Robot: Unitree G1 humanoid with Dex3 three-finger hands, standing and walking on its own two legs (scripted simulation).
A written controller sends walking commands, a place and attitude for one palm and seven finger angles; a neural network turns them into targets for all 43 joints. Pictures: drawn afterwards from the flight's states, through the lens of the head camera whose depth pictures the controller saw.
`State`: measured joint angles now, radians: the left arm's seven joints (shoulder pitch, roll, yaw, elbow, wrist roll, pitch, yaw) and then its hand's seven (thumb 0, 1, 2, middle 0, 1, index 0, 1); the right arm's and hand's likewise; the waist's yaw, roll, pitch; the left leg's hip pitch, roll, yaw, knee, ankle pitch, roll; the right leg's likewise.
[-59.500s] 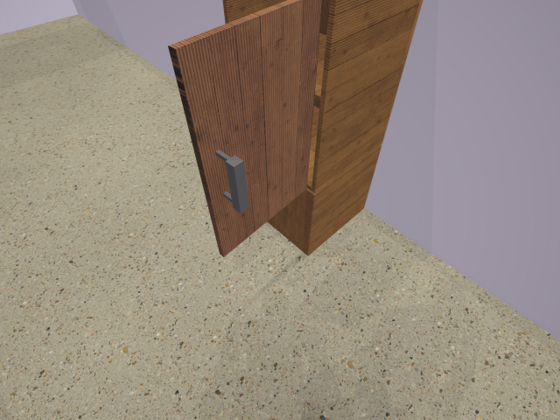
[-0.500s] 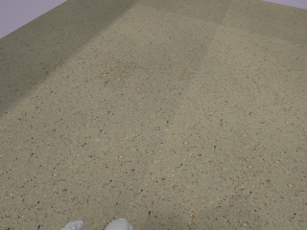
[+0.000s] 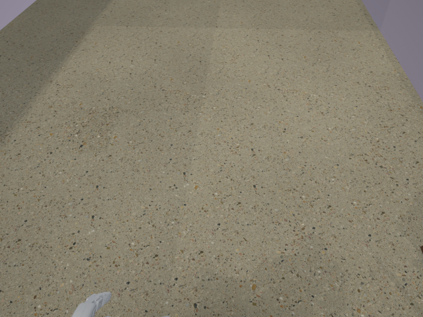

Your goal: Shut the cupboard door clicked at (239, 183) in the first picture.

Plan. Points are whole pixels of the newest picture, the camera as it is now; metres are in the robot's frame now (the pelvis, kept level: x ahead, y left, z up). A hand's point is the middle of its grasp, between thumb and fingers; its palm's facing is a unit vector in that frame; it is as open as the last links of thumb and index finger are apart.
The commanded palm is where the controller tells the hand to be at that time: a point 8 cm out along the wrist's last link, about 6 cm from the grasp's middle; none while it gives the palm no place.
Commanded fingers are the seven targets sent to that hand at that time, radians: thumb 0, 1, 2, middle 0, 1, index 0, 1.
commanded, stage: turn to face it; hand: left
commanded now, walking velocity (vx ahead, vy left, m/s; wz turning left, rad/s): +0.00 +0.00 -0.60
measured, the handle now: out of the picture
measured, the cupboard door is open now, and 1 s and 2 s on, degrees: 30 30 30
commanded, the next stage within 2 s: take the last steps up to it in 1.78 s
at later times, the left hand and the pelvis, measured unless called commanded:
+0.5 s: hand (117, 312) +0.15 +0.22 -0.16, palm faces -0.22 -0.96 -0.20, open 7.4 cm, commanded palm none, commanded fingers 0.00 0.90 0.90 -0.20 -0.30 -0.20 -0.30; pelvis +0.03 +0.03 +0.01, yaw -16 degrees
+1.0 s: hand (174, 274) +0.22 +0.10 -0.13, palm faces -0.55 -0.79 -0.26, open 7.4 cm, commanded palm none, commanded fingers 0.00 0.90 0.90 -0.20 -0.30 -0.20 -0.30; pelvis +0.03 -0.01 +0.02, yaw -34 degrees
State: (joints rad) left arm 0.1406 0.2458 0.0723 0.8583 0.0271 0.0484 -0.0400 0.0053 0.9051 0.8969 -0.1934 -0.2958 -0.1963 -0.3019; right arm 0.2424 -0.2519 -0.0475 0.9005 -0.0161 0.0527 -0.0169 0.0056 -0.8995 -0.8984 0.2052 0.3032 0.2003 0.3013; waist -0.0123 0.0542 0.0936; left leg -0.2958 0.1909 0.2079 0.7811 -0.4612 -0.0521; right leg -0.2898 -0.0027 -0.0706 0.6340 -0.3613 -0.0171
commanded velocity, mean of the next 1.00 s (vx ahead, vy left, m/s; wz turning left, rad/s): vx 0.00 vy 0.00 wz -0.60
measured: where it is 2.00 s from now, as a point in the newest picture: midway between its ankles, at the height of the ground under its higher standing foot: outside the picture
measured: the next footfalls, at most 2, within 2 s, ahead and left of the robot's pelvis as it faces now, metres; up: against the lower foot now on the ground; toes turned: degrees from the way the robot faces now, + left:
left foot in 0.38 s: +0.09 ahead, +0.14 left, +0.00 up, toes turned -10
right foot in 0.80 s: +0.00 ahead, -0.12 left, +0.00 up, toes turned -32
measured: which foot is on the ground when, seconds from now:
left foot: up 0.00-0.36, down 0.38-0.80, up 0.82-1.00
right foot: down 0.00-0.38, up 0.40-0.78, down 0.80-1.00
